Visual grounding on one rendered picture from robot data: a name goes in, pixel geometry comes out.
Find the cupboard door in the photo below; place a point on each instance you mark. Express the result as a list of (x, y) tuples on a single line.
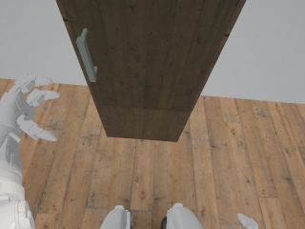
[(150, 54)]

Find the handle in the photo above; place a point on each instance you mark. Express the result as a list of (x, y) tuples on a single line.
[(86, 56)]

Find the right robot hand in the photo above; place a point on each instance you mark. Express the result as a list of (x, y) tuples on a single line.
[(247, 223)]

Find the left robot shin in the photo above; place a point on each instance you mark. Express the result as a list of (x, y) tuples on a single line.
[(119, 207)]

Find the robot left thigh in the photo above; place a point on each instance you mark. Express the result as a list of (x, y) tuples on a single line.
[(117, 219)]

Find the left robot forearm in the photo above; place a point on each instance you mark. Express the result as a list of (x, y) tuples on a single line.
[(11, 169)]

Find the robot left upper arm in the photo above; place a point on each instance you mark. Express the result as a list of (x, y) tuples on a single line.
[(16, 215)]

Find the left robot hand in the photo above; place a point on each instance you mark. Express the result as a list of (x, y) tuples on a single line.
[(13, 105)]

